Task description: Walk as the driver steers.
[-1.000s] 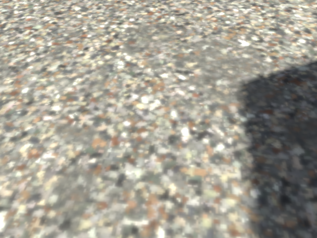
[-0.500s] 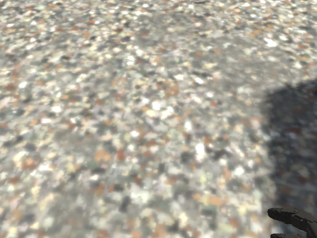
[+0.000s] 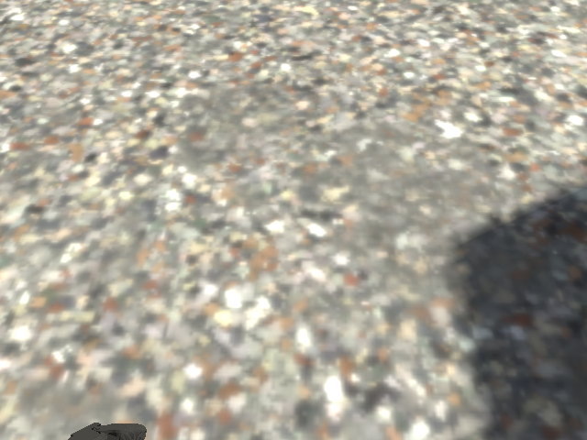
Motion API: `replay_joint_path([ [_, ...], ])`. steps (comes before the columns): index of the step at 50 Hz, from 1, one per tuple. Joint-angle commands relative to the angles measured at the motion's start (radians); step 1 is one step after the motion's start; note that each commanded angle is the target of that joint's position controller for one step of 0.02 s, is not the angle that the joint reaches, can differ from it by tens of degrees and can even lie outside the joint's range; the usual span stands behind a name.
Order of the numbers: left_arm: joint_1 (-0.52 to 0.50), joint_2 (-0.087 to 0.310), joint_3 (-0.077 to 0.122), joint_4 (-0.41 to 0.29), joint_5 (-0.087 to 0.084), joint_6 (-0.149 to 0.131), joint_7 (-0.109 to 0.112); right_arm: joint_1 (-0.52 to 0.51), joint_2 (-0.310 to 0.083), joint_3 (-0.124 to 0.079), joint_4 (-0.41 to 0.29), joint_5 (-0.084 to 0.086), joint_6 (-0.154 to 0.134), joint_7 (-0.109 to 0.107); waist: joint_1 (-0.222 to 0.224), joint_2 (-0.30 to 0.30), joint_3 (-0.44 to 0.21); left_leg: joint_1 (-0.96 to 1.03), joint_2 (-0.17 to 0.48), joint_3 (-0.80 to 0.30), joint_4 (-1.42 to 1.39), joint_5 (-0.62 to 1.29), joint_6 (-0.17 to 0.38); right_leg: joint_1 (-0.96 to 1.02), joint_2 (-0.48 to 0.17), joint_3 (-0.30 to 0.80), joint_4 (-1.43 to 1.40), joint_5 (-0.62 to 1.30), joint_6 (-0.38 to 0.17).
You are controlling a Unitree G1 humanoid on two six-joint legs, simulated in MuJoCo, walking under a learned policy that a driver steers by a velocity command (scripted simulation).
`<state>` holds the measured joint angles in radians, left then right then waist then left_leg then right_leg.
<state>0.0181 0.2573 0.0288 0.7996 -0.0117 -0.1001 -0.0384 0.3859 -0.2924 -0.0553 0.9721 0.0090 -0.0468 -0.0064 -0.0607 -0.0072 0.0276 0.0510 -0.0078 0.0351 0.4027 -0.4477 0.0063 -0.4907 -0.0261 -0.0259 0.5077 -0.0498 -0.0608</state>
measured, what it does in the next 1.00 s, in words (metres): walks ahead, turning right: left foot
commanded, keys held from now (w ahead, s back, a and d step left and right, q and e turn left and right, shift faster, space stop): w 0.42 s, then w+e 0.58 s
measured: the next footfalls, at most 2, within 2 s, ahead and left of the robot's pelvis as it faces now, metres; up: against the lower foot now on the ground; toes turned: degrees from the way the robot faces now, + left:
left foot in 0.52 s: +0.48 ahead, +0.13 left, +0.00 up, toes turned +1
right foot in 1.08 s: +0.72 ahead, -0.15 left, +0.00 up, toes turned -21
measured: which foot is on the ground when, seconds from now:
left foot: down 0.00-0.00, up 0.02-0.50, down 0.52-1.00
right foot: down 0.00-0.54, up 0.56-1.00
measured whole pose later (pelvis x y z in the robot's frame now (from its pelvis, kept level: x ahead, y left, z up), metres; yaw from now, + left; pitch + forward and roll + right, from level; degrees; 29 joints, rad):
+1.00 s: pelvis +0.54 +0.01 +0.01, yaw -15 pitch +1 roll +3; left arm 0.09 0.25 0.06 0.78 -0.02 -0.03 -0.04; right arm 0.29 -0.27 -0.07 0.94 0.00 -0.07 -0.01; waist -0.07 -0.03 0.04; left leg 0.10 -0.01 0.28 0.23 -0.33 -0.01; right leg -0.63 -0.10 -0.03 0.66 -0.03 -0.05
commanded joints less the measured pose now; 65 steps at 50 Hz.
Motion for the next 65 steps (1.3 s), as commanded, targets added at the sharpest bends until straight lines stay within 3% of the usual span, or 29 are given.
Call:
replay_joint_path([
  [1, 0.431, 0.322, 0.097, 0.072, 0.008, 0.006, 0.007, 0.124, 0.031, 0.029, -0.081, -0.011, -0.029, 0.008, 0.125, -0.326, -0.406, -0.628, -0.067, -0.048, 0.781, -0.089, 0.025, 0.894, -0.368, 0.693, -0.130, -0.235, -0.267],
  [2, 0.405, 0.211, 0.067, 0.056, -0.001, 0.003, 0.004, 0.047, -0.092, 0.004, -0.072, 0.015, -0.051, 0.011, 0.169, -0.192, -0.346, -0.741, -0.020, -0.173, 0.887, -0.137, 0.042, 0.861, -0.343, 0.724, -0.205, -0.351, -0.231],
  [3, 0.323, 0.175, 0.055, 0.040, 0.002, -0.001, 0.008, -0.050, -0.139, -0.010, -0.102, 0.039, -0.066, 0.014, 0.158, -0.143, -0.204, -0.797, 0.030, -0.153, 0.890, -0.044, 0.059, 0.735, -0.315, 0.571, -0.221, -0.296, -0.189],
  [4, 0.249, 0.160, 0.049, 0.024, 0.009, -0.003, 0.009, -0.097, -0.131, -0.008, -0.110, 0.035, -0.071, 0.007, 0.128, -0.059, -0.134, -0.764, 0.084, -0.122, 0.848, 0.052, 0.056, 0.601, -0.280, 0.463, -0.244, -0.169, -0.172],
  [6, 0.190, 0.119, 0.038, 0.018, 0.025, -0.009, 0.007, -0.106, -0.109, -0.015, -0.110, 0.011, -0.058, 0.003, 0.074, -0.059, -0.074, -0.670, 0.141, -0.120, 0.758, 0.150, 0.043, 0.431, -0.223, 0.329, -0.295, -0.008, -0.159],
  [10, 0.216, 0.143, 0.046, 0.046, 0.014, -0.018, 0.012, -0.130, -0.058, -0.008, -0.123, 0.000, -0.024, 0.001, 0.050, -0.048, -0.029, -0.677, 0.161, -0.098, 0.628, 0.229, 0.004, 0.353, -0.202, 0.215, -0.376, 0.105, -0.184],
  [16, 0.295, 0.167, 0.051, 0.087, 0.004, -0.001, 0.037, -0.334, -0.030, 0.004, -0.183, -0.002, -0.037, 0.013, 0.108, -0.044, 0.026, -0.677, 0.122, -0.048, 0.259, 0.532, -0.017, 0.365, -0.144, 0.082, -0.411, 0.100, -0.139],
  [22, 0.384, 0.180, 0.059, 0.142, -0.009, 0.028, 0.044, -0.471, -0.050, 0.006, -0.241, 0.008, -0.053, 0.043, 0.131, -0.048, 0.057, -0.698, 0.089, -0.056, 0.109, 0.474, 0.026, 0.549, -0.226, 0.107, -0.332, 0.152, -0.125],
  [24, 0.368, 0.194, 0.065, 0.141, -0.011, 0.038, 0.049, -0.422, -0.079, -0.006, -0.236, 0.007, -0.059, 0.047, 0.087, -0.065, 0.028, -0.611, 0.065, -0.050, 0.083, 0.401, 0.045, 0.581, -0.238, 0.132, -0.261, 0.266, -0.109],
  [26, 0.331, 0.183, 0.059, 0.126, -0.005, 0.047, 0.050, -0.182, -0.150, -0.045, -0.167, 0.003, -0.064, 0.035, -0.037, -0.060, -0.121, -0.252, 0.030, -0.017, 0.062, 0.408, 0.087, 0.496, -0.163, 0.094, 0.002, 0.447, -0.068],
  [27, 0.339, 0.134, 0.038, 0.098, 0.015, 0.045, 0.051, -0.002, -0.222, -0.066, -0.135, -0.013, -0.061, 0.024, -0.095, 0.037, -0.281, 0.063, 0.203, -0.196, 0.107, 0.410, 0.144, 0.291, -0.091, 0.053, 0.302, 0.186, -0.033],
  [28, 0.477, 0.001, 0.005, 0.093, 0.004, 0.026, 0.044, 0.036, -0.275, -0.076, -0.115, -0.018, -0.052, 0.025, -0.020, 0.303, -0.400, 0.364, 0.428, -0.646, -0.007, 0.199, 0.284, -0.095, 0.085, 0.041, 0.631, -0.478, 0.028],
  [29, 0.427, 0.116, 0.029, 0.107, -0.021, 0.012, 0.043, 0.021, -0.171, -0.049, -0.128, -0.009, -0.053, 0.026, -0.058, 0.211, -0.363, 0.314, 0.412, -0.705, -0.081, 0.069, 0.260, -0.187, 0.039, 0.169, 0.755, -0.544, 0.022],
  [30, 0.344, 0.167, 0.048, 0.079, -0.042, 0.005, 0.043, -0.053, -0.127, -0.036, -0.137, -0.006, -0.057, 0.022, -0.048, 0.168, -0.215, 0.189, 0.386, -0.548, -0.106, 0.087, 0.215, -0.246, -0.007, 0.159, 0.775, -0.458, 0.012],
  [32, 0.282, 0.149, 0.055, 0.069, -0.027, 0.010, 0.054, -0.171, -0.077, -0.024, -0.144, -0.014, -0.066, 0.023, 0.007, 0.092, -0.083, -0.054, 0.320, -0.347, -0.173, 0.238, 0.178, -0.182, -0.085, 0.135, 0.700, -0.303, 0.017],
  [34, 0.320, 0.105, 0.058, 0.076, -0.026, 0.038, 0.052, -0.214, -0.049, -0.018, -0.136, -0.026, -0.075, 0.025, 0.054, 0.116, -0.053, -0.166, 0.281, -0.218, -0.233, 0.319, 0.165, -0.089, -0.118, 0.140, 0.658, -0.239, 0.020],
  [38, 0.262, 0.074, 0.059, 0.032, -0.018, 0.071, 0.050, -0.208, -0.085, -0.033, -0.111, -0.026, -0.083, 0.012, 0.070, 0.071, 0.005, -0.202, 0.275, -0.066, -0.288, 0.434, 0.181, -0.165, -0.134, 0.142, 0.561, -0.122, 0.041],
  [43, 0.127, 0.052, 0.049, -0.022, -0.010, 0.059, 0.022, -0.175, -0.120, -0.042, -0.097, -0.022, -0.067, -0.008, 0.029, 0.044, 0.038, -0.151, 0.246, 0.088, -0.302, 0.504, 0.158, -0.172, -0.114, 0.070, 0.288, 0.092, 0.047],
  [48, -0.018, 0.045, 0.038, -0.104, -0.010, 0.058, -0.009, -0.087, -0.151, -0.056, -0.070, -0.002, -0.031, -0.013, -0.018, 0.033, 0.078, 0.024, 0.296, 0.151, -0.239, 0.613, 0.146, -0.223, -0.085, -0.005, 0.150, 0.037, 0.014],
  [51, 0.015, 0.082, 0.056, -0.130, -0.012, 0.065, -0.022, -0.111, -0.185, -0.066, -0.080, 0.010, -0.008, -0.018, 0.036, 0.080, 0.024, 0.086, 0.309, 0.191, -0.088, 1.000, 0.116, -0.108, -0.013, -0.074, 0.132, -0.100, -0.035],
  [53, 0.211, 0.150, 0.097, -0.094, -0.018, 0.070, -0.017, -0.144, -0.203, -0.071, -0.094, 0.018, 0.007, -0.023, 0.157, 0.093, -0.089, 0.038, 0.280, 0.218, 0.202, 1.178, 0.083, 0.161, 0.068, -0.111, 0.089, -0.129, -0.090],
  [54, 0.382, 0.219, 0.134, -0.048, -0.018, 0.076, 0.001, -0.148, -0.187, -0.063, -0.104, 0.012, 0.005, -0.025, 0.239, 0.042, -0.175, -0.141, 0.240, 0.225, 0.464, 0.996, 0.040, 0.451, 0.066, -0.036, 0.029, -0.085, -0.134],
  [55, 0.409, 0.335, 0.158, -0.035, -0.022, 0.079, 0.018, -0.082, -0.046, -0.023, -0.154, -0.029, -0.015, -0.015, 0.153, -0.217, -0.231, -0.583, 0.077, 0.200, 0.826, 0.157, -0.025, 0.780, -0.185, 0.444, -0.012, -0.160, -0.278],
  [56, 0.407, 0.311, 0.139, -0.078, -0.009, 0.060, 0.011, -0.116, -0.055, -0.011, -0.183, -0.004, -0.062, -0.001, 0.154, -0.179, -0.387, -0.770, -0.042, -0.060, 1.009, -0.170, -0.030, 0.907, -0.321, 0.877, -0.191, -0.294, -0.400],
  [57, 0.385, 0.234, 0.116, -0.073, -0.001, 0.044, 0.005, -0.232, -0.118, -0.027, -0.212, 0.036, -0.092, 0.012, 0.189, -0.097, -0.282, -0.877, 0.018, -0.126, 1.014, -0.088, -0.002, 0.859, -0.299, 0.760, -0.233, -0.243, -0.337],
  [58, 0.337, 0.198, 0.106, -0.076, -0.005, 0.033, 0.005, -0.252, -0.113, -0.023, -0.218, 0.039, -0.108, 0.014, 0.155, -0.054, -0.182, -0.870, 0.064, -0.122, 0.934, 0.000, 0.020, 0.726, -0.255, 0.613, -0.226, -0.171, -0.297],
  [59, 0.261, 0.165, 0.096, -0.089, -0.007, 0.029, 0.006, -0.244, -0.113, -0.028, -0.201, 0.015, -0.111, 0.006, 0.106, 0.004, -0.118, -0.805, 0.103, -0.121, 0.838, 0.060, 0.017, 0.578, -0.210, 0.506, -0.229, -0.073, -0.261],
  [60, 0.211, 0.131, 0.084, -0.106, 0.000, 0.027, 0.010, -0.226, -0.130, -0.039, -0.190, -0.001, -0.100, 0.003, 0.071, -0.006, -0.093, -0.728, 0.128, -0.125, 0.769, 0.100, 0.010, 0.475, -0.178, 0.433, -0.246, 0.017, -0.243],
  [65, 0.240, 0.185, 0.094, -0.111, -0.002, 0.024, 0.042, -0.284, -0.079, -0.030, -0.224, -0.025, -0.054, -0.001, 0.055, -0.016, -0.041, -0.663, 0.109, -0.090, 0.514, 0.262, -0.066, 0.291, -0.119, 0.312, -0.300, 0.152, -0.233],
])
Keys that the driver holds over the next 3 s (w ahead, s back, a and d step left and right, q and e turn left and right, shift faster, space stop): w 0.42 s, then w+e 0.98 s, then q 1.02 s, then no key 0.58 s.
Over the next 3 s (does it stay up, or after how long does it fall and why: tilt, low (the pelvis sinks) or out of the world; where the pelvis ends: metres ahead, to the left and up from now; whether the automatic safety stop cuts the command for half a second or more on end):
stays up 0.96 -0.15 0.01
